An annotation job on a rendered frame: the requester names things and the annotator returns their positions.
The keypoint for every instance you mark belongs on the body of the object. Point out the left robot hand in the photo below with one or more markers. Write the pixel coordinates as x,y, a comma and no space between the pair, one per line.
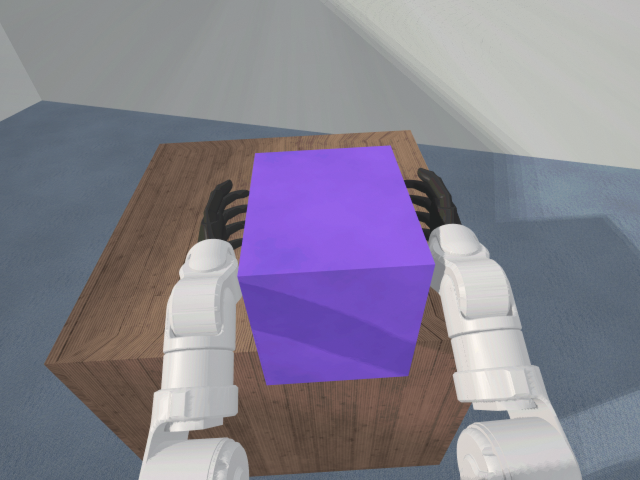
215,216

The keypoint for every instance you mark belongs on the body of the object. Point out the pedestal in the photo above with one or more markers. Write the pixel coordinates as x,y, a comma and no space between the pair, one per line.
110,350

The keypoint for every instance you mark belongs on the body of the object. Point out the robot right upper arm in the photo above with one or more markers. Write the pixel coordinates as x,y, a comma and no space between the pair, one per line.
514,449

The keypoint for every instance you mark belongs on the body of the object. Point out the carton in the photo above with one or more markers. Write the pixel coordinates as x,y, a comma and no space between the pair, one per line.
334,268

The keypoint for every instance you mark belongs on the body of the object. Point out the right robot hand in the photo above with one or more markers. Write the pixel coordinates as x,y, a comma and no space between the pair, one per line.
439,203

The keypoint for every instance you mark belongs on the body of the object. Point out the robot right forearm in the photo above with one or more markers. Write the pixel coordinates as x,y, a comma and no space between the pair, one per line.
493,366

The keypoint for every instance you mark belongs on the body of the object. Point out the robot left upper arm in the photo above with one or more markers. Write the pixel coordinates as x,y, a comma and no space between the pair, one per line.
197,459

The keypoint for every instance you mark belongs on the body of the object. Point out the robot left forearm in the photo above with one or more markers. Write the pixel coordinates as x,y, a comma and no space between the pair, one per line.
197,388

